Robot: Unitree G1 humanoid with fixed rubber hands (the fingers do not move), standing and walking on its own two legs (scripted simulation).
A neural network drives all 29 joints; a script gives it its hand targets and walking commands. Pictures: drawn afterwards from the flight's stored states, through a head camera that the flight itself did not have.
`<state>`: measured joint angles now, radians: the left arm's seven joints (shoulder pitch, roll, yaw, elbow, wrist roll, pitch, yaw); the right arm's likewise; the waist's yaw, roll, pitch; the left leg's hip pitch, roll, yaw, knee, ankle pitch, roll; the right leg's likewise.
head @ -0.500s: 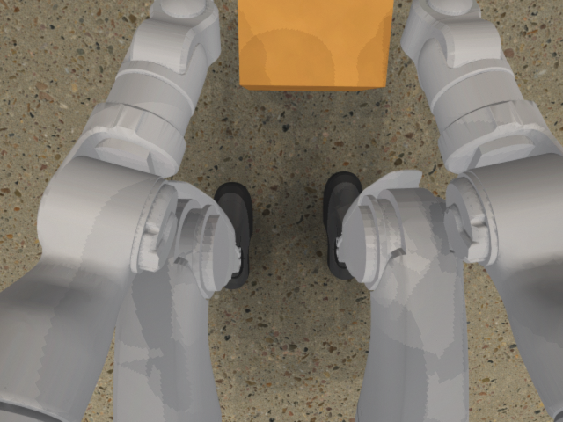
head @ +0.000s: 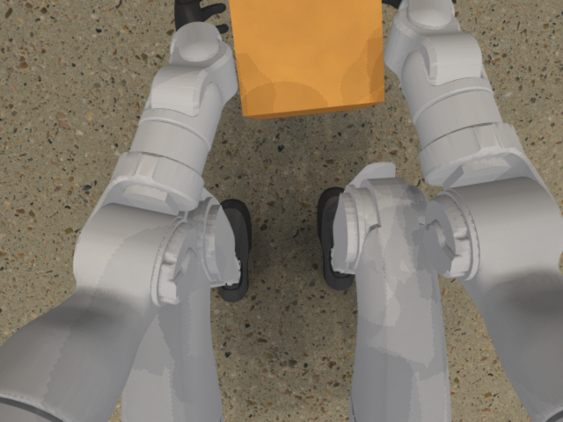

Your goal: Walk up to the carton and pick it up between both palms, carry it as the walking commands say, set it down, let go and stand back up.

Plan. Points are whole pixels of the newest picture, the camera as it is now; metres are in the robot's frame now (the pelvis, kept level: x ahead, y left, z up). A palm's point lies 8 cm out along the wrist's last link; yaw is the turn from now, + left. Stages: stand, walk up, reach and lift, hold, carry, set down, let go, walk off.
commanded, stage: reach and lift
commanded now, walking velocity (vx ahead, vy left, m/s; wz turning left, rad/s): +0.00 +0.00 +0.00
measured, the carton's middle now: (306, 51) +0.52 -0.06 -0.20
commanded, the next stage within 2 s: none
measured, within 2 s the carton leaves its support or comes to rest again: neither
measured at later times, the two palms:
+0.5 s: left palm (176, 17) +0.51 +0.06 -0.05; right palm out of the picture +0.52 -0.17 -0.03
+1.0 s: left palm out of the picture +0.49 +0.07 +0.03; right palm out of the picture +0.50 -0.17 +0.05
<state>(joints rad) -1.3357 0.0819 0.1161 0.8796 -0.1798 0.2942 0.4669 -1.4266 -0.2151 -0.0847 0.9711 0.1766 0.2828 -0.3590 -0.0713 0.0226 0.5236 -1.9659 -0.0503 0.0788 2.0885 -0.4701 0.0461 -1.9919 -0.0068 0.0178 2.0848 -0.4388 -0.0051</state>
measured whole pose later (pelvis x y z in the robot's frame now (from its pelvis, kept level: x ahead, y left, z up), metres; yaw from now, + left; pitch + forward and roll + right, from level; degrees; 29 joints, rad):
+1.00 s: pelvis +0.01 +0.00 +0.09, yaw -1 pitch +7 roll +1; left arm -1.11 0.01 0.21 0.71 -0.05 0.43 0.38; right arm -1.24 -0.09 -0.19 0.83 0.03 0.39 -0.34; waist -0.08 0.02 0.52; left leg -1.45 -0.06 0.06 1.89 -0.56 0.05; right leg -1.48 0.01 0.02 1.88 -0.53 -0.01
